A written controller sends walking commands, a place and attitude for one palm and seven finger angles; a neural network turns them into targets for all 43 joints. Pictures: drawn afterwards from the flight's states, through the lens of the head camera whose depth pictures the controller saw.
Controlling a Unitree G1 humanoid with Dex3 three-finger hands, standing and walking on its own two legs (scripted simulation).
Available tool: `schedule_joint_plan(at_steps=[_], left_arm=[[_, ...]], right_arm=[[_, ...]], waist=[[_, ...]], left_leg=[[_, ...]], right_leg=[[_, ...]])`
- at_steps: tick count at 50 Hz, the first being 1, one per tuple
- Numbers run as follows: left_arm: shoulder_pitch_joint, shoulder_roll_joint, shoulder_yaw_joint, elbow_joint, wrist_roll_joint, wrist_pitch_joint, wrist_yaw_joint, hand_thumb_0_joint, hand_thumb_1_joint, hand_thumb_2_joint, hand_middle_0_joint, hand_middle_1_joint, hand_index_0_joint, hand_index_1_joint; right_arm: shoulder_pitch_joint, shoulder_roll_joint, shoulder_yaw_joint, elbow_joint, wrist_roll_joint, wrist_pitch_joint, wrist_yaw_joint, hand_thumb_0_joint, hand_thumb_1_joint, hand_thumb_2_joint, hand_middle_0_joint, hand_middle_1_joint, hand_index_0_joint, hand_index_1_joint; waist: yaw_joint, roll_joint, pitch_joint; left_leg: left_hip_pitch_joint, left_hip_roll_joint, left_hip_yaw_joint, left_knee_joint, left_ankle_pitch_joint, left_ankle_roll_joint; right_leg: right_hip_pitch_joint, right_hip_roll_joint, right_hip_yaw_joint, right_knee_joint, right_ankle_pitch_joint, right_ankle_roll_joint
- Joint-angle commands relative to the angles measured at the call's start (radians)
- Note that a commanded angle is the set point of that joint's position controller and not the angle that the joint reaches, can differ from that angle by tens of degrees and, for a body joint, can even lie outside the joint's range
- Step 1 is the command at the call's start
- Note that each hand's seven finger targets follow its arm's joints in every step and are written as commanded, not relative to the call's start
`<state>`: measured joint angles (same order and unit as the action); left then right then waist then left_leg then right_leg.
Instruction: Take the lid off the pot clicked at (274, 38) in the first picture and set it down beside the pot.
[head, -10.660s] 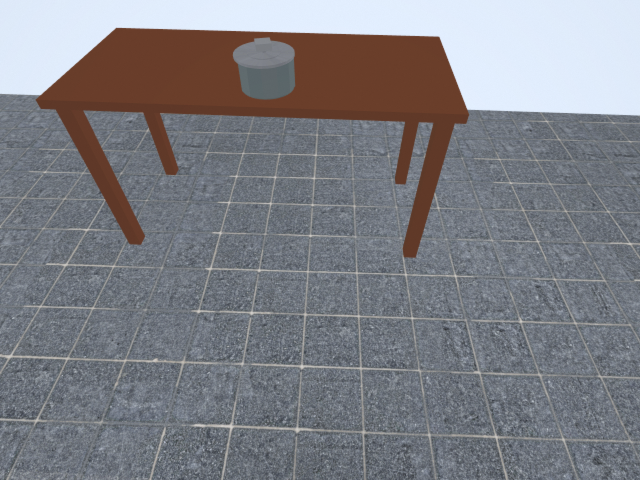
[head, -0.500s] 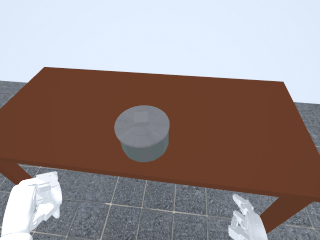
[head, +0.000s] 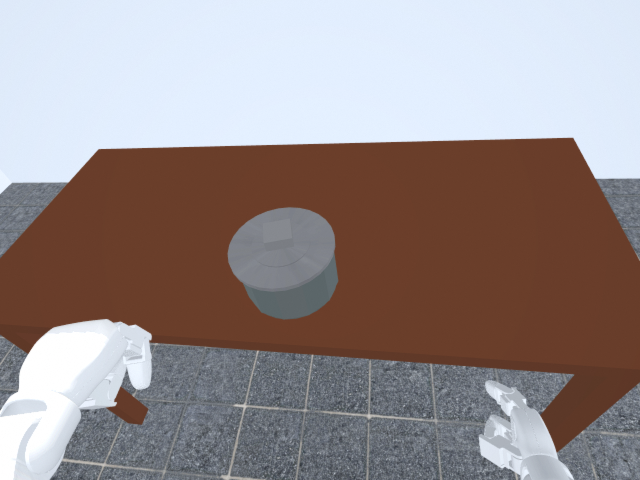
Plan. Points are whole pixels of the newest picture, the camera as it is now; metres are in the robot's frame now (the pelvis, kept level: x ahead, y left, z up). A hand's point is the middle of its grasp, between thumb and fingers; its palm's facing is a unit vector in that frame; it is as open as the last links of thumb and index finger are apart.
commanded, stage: reach forward and open the fingers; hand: left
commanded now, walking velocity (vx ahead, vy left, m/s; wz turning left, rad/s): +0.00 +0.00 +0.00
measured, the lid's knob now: (278, 234) +0.47 +0.13 +0.03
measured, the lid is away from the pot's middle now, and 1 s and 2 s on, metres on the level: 0.00 0.00 0.00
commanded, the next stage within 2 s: move the open hand above the knob in 0.70 s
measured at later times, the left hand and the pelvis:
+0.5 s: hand (115, 333) +0.24 +0.27 +0.10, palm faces -0.18 -0.05 -0.98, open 9.1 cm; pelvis -0.02 +0.01 +0.00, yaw +0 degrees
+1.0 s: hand (154, 288) +0.30 +0.24 +0.11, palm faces -0.22 -0.01 -0.98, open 10.1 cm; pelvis -0.01 +0.01 +0.00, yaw +1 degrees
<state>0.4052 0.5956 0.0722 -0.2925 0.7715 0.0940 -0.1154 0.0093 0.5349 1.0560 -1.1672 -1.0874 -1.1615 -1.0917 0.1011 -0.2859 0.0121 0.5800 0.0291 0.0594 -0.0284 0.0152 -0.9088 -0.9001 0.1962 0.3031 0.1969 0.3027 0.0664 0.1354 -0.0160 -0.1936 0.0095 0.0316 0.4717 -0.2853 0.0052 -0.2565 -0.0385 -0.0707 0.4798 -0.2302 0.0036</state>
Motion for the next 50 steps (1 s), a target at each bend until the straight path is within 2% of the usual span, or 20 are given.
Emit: schedule_joint_plan(at_steps=[1,2,4,7,8,11,15,17,22,25,28,32,33,36,39,42,43,47,48,50], left_arm=[[-0.221,0.289,0.171,-0.124,-0.005,-0.056,-0.062,0.0,0.263,1.205,-1.06,-0.755,-1.06,-0.755],[-0.238,0.337,0.217,-0.14,0.002,-0.07,-0.072,0.0,0.234,1.213,-1.047,-0.72,-1.047,-0.72],[-0.263,0.351,0.237,-0.123,0.003,-0.109,-0.08,0.0,0.18,1.225,-1.022,-0.649,-1.022,-0.649],[-0.251,0.289,0.214,-0.088,-0.016,-0.136,-0.075,0.0,0.101,1.235,-0.982,-0.542,-0.982,-0.542],[-0.271,0.243,0.167,-0.059,-0.024,-0.14,-0.077,0.0,0.075,1.238,-0.969,-0.507,-0.969,-0.507],[-0.326,0.225,0.133,-0.048,-0.027,-0.134,-0.07,0.0,-0.006,1.253,-0.93,-0.4,-0.93,-0.4],[-0.458,0.294,0.155,-0.084,0.009,-0.129,-0.051,0.0,-0.117,1.284,-0.881,-0.258,-0.881,-0.258],[-0.49,0.36,0.214,-0.077,0.028,-0.124,-0.037,0.0,-0.173,1.301,-0.856,-0.187,-0.856,-0.187],[-0.474,0.248,0.13,0.048,0.005,-0.093,-0.051,0.0,-0.257,1.327,-0.819,-0.081,-0.819,-0.081],[-0.551,0.182,0.028,0.03,-0.01,-0.078,-0.074,0.0,-0.26,1.335,-0.82,-0.081,-0.82,-0.081],[-0.661,0.262,0.058,-0.002,0.026,-0.076,-0.087,0.0,-0.265,1.346,-0.822,-0.081,-0.822,-0.081],[-0.747,0.418,0.203,-0.014,0.061,-0.093,-0.063,0.0,-0.265,1.346,-0.822,-0.081,-0.822,-0.081],[-0.76,0.368,0.159,0.029,0.056,-0.094,-0.066,0.0,-0.264,1.344,-0.821,-0.081,-0.821,-0.081],[-0.682,0.221,0.058,0.148,0.015,-0.058,-0.081,0.0,-0.263,1.341,-0.821,-0.081,-0.821,-0.081],[-0.683,0.14,-0.043,0.172,0.006,-0.016,-0.119,0.0,-0.268,1.353,-0.823,-0.081,-0.823,-0.081],[-0.843,0.204,-0.04,0.055,0.029,0.02,-0.141,0.0,-0.27,1.36,-0.824,-0.081,-0.824,-0.081],[-0.921,0.278,-0.003,0.006,0.047,0.009,-0.146,0.0,-0.27,1.36,-0.824,-0.081,-0.824,-0.081],[-0.914,0.449,0.173,0.012,0.074,-0.012,-0.132,0.0,-0.27,1.36,-0.824,-0.081,-0.824,-0.081],[-0.877,0.357,0.104,0.093,0.062,-0.013,-0.138,0.0,-0.27,1.36,-0.824,-0.081,-0.824,-0.081],[-0.78,0.246,0.042,0.25,0.028,0.005,-0.142,0.0,-0.27,1.36,-0.824,-0.081,-0.824,-0.081]], right_arm=[[-0.123,-0.09,-0.026,-0.165,-0.001,-0.052,-0.019,0.0,-0.9,-0.9,0.2,0.3,0.2,0.3],[-0.147,-0.088,-0.024,-0.174,0.002,-0.061,-0.019,0.0,-0.9,-0.9,0.2,0.3,0.2,0.3],[-0.109,-0.079,-0.023,-0.172,-0.006,-0.057,-0.023,0.0,-0.9,-0.9,0.2,0.3,0.2,0.3],[-0.118,-0.073,-0.028,-0.177,0.005,-0.059,-0.011,0.0,-0.9,-0.9,0.2,0.3,0.2,0.3],[-0.09,-0.075,-0.028,-0.168,0.001,-0.053,-0.007,0.0,-0.9,-0.9,0.2,0.3,0.2,0.3],[-0.104,-0.092,-0.039,-0.171,0.008,-0.04,0.003,0.0,-0.9,-0.9,0.2,0.3,0.2,0.3],[-0.115,-0.092,-0.035,-0.176,0.004,-0.046,0.001,0.0,-0.9,-0.9,0.2,0.3,0.2,0.3],[-0.131,-0.091,-0.032,-0.174,0.008,-0.051,-0.001,0.0,-0.9,-0.9,0.2,0.3,0.2,0.3],[-0.125,-0.088,-0.033,-0.17,0.021,-0.036,0.012,0.0,-0.9,-0.9,0.2,0.3,0.2,0.3],[-0.124,-0.096,-0.034,-0.176,0.021,-0.029,0.015,0.0,-0.9,-0.9,0.2,0.3,0.2,0.3],[-0.137,-0.095,-0.024,-0.183,0.017,-0.032,0.012,0.0,-0.9,-0.9,0.2,0.3,0.2,0.3],[-0.136,-0.09,-0.02,-0.17,0.01,-0.04,0.001,0.0,-0.9,-0.9,0.2,0.3,0.2,0.3],[-0.126,-0.079,-0.014,-0.159,0.007,-0.037,0.0,0.0,-0.9,-0.9,0.2,0.3,0.2,0.3],[-0.103,-0.092,-0.024,-0.153,0.019,-0.016,0.016,0.0,-0.9,-0.9,0.2,0.3,0.2,0.3],[-0.117,-0.102,-0.029,-0.172,0.03,0.001,0.032,0.0,-0.9,-0.9,0.2,0.3,0.2,0.3],[-0.161,-0.102,-0.025,-0.197,0.033,-0.006,0.032,0.0,-0.9,-0.9,0.2,0.3,0.2,0.3],[-0.153,-0.102,-0.02,-0.19,0.025,-0.013,0.025,0.0,-0.9,-0.9,0.2,0.3,0.2,0.3],[-0.12,-0.095,-0.016,-0.166,0.011,-0.036,0.019,0.0,-0.9,-0.9,0.2,0.3,0.2,0.3],[-0.109,-0.081,-0.006,-0.159,0.012,-0.034,0.019,0.0,-0.9,-0.9,0.2,0.3,0.2,0.3],[-0.086,-0.095,-0.011,-0.145,0.027,-0.018,0.033,0.0,-0.9,-0.9,0.2,0.3,0.2,0.3]], waist=[[-0.012,-0.143,-0.106],[-0.008,-0.11,-0.105],[0.005,-0.089,-0.152],[0.001,-0.044,-0.13],[-0.007,-0.056,-0.132],[-0.009,-0.076,-0.112],[-0.004,-0.065,-0.179],[0.004,-0.047,-0.194],[-0.006,-0.081,-0.133],[-0.022,-0.087,-0.122],[-0.02,-0.088,-0.18],[0.003,-0.032,-0.232],[-0.001,-0.031,-0.246],[-0.017,-0.069,-0.141],[-0.032,-0.113,-0.12],[-0.042,-0.093,-0.195],[-0.033,-0.052,-0.283],[-0.004,-0.026,-0.362],[-0.01,-0.049,-0.342],[-0.024,-0.12,-0.19]], left_leg=[[-0.018,-0.024,-0.036,-0.064,0.261,0.049],[-0.005,-0.019,-0.04,-0.059,0.263,0.049],[0.018,-0.025,-0.037,-0.064,0.3,0.05],[0.031,-0.021,-0.041,-0.069,0.295,0.038],[0.025,-0.024,-0.034,-0.079,0.281,0.036],[0.01,-0.023,-0.032,-0.095,0.234,0.033],[0.024,-0.025,-0.044,-0.116,0.232,0.035],[0.037,-0.021,-0.052,-0.114,0.231,0.036],[0.019,-0.02,-0.046,-0.124,0.225,0.03],[0.015,-0.019,-0.046,-0.149,0.179,0.029],[0.024,-0.021,-0.049,-0.155,0.168,0.033],[0.049,-0.016,-0.068,-0.137,0.239,0.036],[0.047,-0.02,-0.062,-0.142,0.265,0.033],[0.024,-0.015,-0.054,-0.139,0.264,0.022],[0.006,-0.018,-0.037,-0.138,0.228,0.024],[0.031,-0.024,-0.052,-0.125,0.207,0.032],[0.059,-0.028,-0.055,-0.13,0.255,0.036],[0.105,-0.024,-0.081,-0.092,0.438,0.038],[0.083,-0.032,-0.066,-0.096,0.456,0.038],[0.012,-0.027,-0.052,-0.104,0.379,0.023]], right_leg=[[0.125,0.001,0.044,-0.096,0.217,0.003],[0.128,0.005,0.062,-0.1,0.22,-0.005],[0.159,-0.001,0.045,-0.099,0.233,-0.005],[0.137,0.01,0.047,-0.115,0.217,-0.014],[0.131,0.004,0.027,-0.117,0.194,-0.009],[0.111,0.004,0.03,-0.128,0.159,-0.009],[0.153,0.003,0.031,-0.124,0.137,-0.014],[0.168,0.012,0.044,-0.12,0.128,-0.023],[0.133,0.016,0.029,-0.126,0.124,-0.025],[0.114,0.011,0.016,-0.136,0.081,-0.018],[0.147,0.012,0.022,-0.128,0.054,-0.022],[0.185,0.016,0.036,-0.108,0.114,-0.036],[0.188,0.011,0.024,-0.107,0.124,-0.035],[0.119,0.014,0.009,-0.118,0.144,-0.031],[0.105,0.017,0.009,-0.119,0.133,-0.026],[0.13,0.02,0.026,-0.099,0.121,-0.031],[0.177,0.015,0.025,-0.094,0.142,-0.031],[0.234,0.019,0.034,-0.065,0.277,-0.04],[0.237,0.014,0.024,-0.067,0.294,-0.034],[0.167,0.017,0.008,-0.078,0.28,-0.028]])
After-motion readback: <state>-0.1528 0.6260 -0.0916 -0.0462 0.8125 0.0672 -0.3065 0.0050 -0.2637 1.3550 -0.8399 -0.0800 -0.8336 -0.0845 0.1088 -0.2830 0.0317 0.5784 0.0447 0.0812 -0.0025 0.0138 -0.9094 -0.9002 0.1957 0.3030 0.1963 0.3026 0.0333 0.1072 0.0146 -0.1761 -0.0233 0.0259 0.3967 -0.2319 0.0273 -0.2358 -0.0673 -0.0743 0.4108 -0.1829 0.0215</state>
